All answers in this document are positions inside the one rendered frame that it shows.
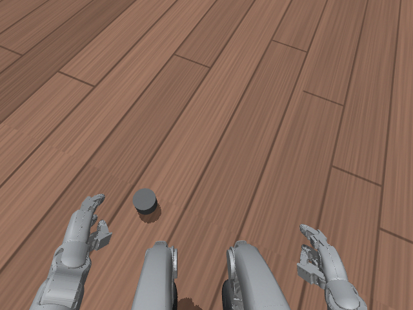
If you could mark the left robot arm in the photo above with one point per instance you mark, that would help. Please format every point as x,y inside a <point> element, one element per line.
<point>64,287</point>

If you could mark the tin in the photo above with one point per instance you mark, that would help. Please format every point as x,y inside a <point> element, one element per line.
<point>145,201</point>

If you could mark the right robot hand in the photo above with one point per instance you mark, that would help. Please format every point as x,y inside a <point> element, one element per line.
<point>326,263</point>

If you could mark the left robot hand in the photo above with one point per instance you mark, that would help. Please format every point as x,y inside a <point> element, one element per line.
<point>81,221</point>

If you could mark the right robot arm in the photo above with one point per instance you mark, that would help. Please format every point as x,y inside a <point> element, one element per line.
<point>342,295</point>

